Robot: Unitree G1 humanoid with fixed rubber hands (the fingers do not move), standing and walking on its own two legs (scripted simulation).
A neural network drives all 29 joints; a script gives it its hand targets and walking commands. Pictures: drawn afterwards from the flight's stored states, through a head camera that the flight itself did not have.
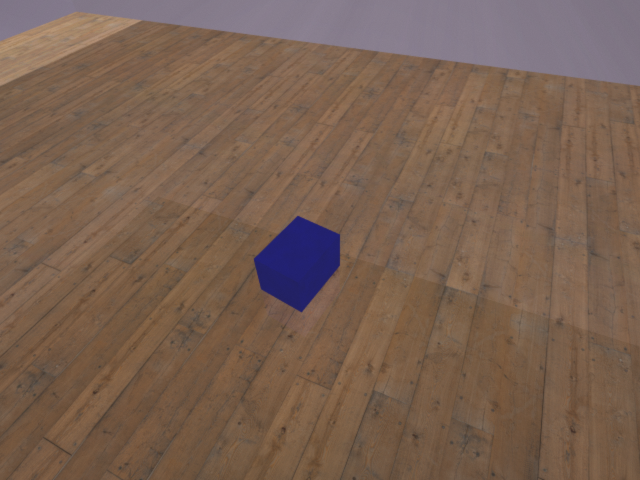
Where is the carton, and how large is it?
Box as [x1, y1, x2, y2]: [254, 216, 339, 311]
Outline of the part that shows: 297,216 254,258 261,288 301,311 339,265 339,234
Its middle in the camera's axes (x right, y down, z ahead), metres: -0.07 +0.07 +1.51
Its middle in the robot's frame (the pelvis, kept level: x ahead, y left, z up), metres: +1.03 +0.12 -0.67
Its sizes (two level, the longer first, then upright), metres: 0.272 0.200 0.185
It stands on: the floor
